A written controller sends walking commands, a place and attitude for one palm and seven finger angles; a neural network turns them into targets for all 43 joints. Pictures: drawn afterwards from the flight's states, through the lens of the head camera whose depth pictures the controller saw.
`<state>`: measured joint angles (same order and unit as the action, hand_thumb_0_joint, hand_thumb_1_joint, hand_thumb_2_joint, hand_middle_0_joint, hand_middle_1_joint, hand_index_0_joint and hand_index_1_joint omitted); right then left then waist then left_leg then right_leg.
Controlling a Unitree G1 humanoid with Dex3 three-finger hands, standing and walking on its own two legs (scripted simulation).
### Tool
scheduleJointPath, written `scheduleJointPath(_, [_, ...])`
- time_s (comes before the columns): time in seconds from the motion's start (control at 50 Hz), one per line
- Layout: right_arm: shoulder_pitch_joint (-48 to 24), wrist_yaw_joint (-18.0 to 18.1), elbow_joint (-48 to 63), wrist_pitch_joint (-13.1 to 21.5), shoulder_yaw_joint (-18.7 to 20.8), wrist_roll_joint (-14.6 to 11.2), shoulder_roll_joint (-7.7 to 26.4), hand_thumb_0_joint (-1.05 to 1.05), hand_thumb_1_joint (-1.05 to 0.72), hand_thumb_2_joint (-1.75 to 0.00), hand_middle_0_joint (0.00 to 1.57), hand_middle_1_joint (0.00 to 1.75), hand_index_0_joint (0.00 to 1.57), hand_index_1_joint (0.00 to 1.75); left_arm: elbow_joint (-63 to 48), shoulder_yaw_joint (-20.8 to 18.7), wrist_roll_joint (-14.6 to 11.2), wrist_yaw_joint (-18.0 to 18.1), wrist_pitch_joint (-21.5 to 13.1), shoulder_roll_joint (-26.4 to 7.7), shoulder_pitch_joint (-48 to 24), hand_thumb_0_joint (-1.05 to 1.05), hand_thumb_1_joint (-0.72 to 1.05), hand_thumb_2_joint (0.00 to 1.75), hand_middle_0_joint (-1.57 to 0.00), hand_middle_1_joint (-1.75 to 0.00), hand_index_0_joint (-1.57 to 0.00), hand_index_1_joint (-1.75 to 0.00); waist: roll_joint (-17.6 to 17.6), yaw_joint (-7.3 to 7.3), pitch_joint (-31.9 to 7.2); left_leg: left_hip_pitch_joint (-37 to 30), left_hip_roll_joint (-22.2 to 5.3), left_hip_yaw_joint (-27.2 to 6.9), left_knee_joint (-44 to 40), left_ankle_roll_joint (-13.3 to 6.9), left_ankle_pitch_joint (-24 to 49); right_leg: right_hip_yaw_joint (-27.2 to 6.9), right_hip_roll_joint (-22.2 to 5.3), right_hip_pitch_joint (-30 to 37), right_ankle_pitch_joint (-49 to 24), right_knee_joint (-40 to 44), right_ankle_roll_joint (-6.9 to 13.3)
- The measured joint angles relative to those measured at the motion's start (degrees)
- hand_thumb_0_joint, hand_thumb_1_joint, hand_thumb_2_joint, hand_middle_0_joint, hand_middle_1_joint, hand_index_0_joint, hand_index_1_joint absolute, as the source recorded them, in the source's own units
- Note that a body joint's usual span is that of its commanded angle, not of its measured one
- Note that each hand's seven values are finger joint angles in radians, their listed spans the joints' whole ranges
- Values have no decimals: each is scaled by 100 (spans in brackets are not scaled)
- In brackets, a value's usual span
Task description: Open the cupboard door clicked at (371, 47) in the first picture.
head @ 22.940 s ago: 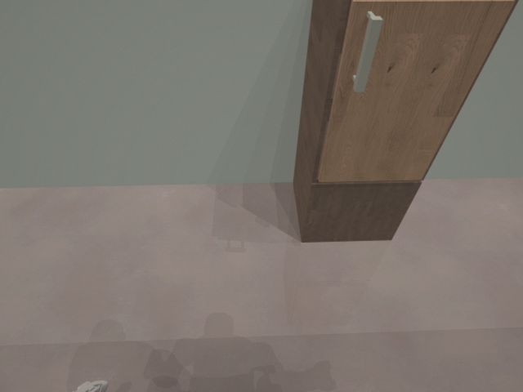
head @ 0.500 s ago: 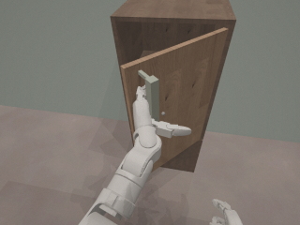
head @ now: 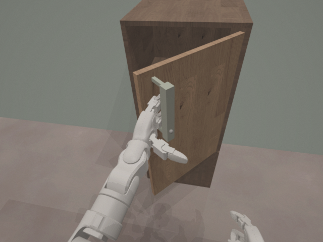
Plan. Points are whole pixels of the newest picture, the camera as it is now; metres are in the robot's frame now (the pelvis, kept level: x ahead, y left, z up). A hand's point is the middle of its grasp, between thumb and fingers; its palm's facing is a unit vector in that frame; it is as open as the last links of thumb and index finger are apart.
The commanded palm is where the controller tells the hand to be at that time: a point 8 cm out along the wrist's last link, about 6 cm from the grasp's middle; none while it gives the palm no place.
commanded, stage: slide the hand sideways off the handle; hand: left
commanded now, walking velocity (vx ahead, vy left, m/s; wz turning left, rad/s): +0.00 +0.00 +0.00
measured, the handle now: (162, 110) +0.41 +0.02 +0.15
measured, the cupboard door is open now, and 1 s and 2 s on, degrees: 48 48 48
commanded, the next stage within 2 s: draw the hand back to the body in 0.82 s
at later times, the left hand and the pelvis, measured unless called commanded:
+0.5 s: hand (150, 149) +0.28 +0.04 +0.14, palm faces -0.18 -0.98 -0.05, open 16.3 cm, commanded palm +0.26 +0.10 +0.14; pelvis +0.02 -0.02 +0.00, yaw +1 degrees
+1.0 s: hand (132, 157) +0.26 +0.08 +0.14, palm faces -0.19 -0.98 -0.06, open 16.3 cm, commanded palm +0.23 +0.14 +0.14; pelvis +0.02 -0.01 +0.00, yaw +1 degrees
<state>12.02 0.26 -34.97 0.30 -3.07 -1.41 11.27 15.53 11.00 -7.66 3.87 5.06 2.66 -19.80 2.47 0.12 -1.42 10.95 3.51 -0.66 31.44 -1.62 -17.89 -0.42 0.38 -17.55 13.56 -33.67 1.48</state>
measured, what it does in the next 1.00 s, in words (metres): stands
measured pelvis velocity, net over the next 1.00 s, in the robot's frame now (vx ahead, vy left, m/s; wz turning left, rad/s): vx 0.02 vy -0.01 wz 0.02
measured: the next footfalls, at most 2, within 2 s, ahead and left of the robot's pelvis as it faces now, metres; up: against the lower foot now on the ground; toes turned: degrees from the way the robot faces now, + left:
none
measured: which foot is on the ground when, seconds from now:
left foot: down 0.00-1.00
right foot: down 0.00-1.00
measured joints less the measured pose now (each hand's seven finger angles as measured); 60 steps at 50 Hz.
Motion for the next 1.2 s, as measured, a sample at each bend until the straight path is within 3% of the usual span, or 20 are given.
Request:
scheduleJointPath(0.08, [-3,-88,141,-61,3,14,-56,1,-90,-90,20,30,20,30,-578,124,297,60,-87,-100,500,-2,-50,30,-13,-30,-14,-31,-17,10,19,15,-61,22,42,30,-45,-13,64,-17,13,-16,34])
scheduleJointPath(0.14, [-62,-56,178,-149,-28,12,-57,1,-90,-90,20,30,20,30,-904,173,350,-38,44,-283,750,-2,-50,30,-13,-30,-14,-30,-8,13,48,-19,-111,3,43,55,-66,10,112,38,9,30,62])
scheduleJointPath(0.32, [-256,69,256,-147,-68,-8,55,1,-90,-90,20,30,20,30,-1708,-71,60,-382,394,-627,1309,-2,-50,30,-16,-30,-15,-30,76,69,37,-165,-188,-93,-52,113,-78,105,177,232,7,192,119])
scheduleJointPath(0.56, [-360,46,489,-129,-119,3,85,1,-90,-90,20,30,20,30,-2848,-257,76,-755,584,-916,2448,-2,-50,30,-16,-30,-15,-30,85,140,-39,-246,-208,-167,-2,144,-194,180,192,316,162,109,151])
scheduleJointPath(0.8, [-219,134,456,183,-195,-7,125,1,-90,-90,20,30,20,30,-3357,-685,-123,-1167,498,-1176,2967,-2,-50,30,-15,-30,-15,-30,125,160,-16,-201,-197,-217,135,126,-281,232,177,321,229,46,131])
scheduleJointPath(0.98, [-83,167,369,457,-192,2,140,1,-90,-90,20,30,21,30,-3462,-585,-161,-1225,486,-1129,3015,-2,-50,30,-15,-30,-15,-30,118,117,-12,-96,-139,-184,210,79,-312,198,124,196,273,-62,83])
scheduleJointPath(1.2, [25,164,378,556,-187,-47,178,1,-90,-90,20,30,21,30,-3928,-1176,-326,-1433,495,-1418,3610,-2,-50,30,-15,-30,-15,-30,139,166,-104,-195,-154,-140,188,63,-339,155,142,287,280,-31,66])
